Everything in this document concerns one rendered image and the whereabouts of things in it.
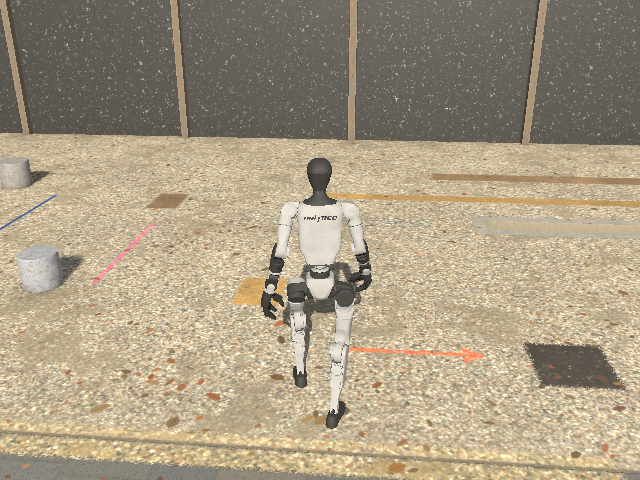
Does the robot torso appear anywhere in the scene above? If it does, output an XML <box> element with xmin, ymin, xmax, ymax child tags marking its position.
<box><xmin>296</xmin><ymin>196</ymin><xmax>343</xmax><ymax>300</ymax></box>

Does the right robot forearm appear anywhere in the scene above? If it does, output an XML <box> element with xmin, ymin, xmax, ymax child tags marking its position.
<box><xmin>355</xmin><ymin>239</ymin><xmax>371</xmax><ymax>276</ymax></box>

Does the robot left thigh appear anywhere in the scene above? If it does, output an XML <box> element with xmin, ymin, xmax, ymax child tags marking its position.
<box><xmin>286</xmin><ymin>277</ymin><xmax>307</xmax><ymax>331</ymax></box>

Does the left robot hand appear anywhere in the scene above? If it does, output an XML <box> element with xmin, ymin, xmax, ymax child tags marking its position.
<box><xmin>261</xmin><ymin>291</ymin><xmax>284</xmax><ymax>320</ymax></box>

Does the robot left upper arm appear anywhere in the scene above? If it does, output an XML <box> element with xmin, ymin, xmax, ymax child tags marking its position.
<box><xmin>275</xmin><ymin>201</ymin><xmax>299</xmax><ymax>259</ymax></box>

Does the right robot hand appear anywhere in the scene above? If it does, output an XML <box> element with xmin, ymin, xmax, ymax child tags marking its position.
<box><xmin>348</xmin><ymin>270</ymin><xmax>372</xmax><ymax>292</ymax></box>

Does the left robot forearm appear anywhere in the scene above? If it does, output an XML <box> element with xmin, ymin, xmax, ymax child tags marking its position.
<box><xmin>263</xmin><ymin>243</ymin><xmax>285</xmax><ymax>294</ymax></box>

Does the robot right upper arm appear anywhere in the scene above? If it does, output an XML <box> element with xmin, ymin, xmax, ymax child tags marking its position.
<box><xmin>340</xmin><ymin>201</ymin><xmax>366</xmax><ymax>255</ymax></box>

